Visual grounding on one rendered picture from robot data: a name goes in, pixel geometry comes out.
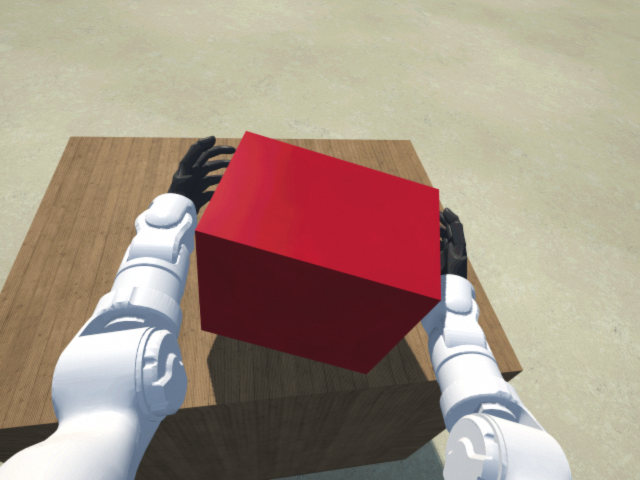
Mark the robot left hand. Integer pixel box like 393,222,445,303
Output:
167,136,236,214

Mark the right robot upper arm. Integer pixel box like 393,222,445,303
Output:
443,413,572,480

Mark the left robot upper arm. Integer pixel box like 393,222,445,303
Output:
0,326,188,480

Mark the left robot forearm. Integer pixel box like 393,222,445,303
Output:
52,193,197,419

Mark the pedestal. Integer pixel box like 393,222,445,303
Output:
0,136,523,480

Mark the right robot forearm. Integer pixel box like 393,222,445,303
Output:
421,274,572,477

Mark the robot right hand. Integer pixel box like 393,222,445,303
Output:
439,208,467,279

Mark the carton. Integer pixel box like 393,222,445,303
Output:
195,131,441,374

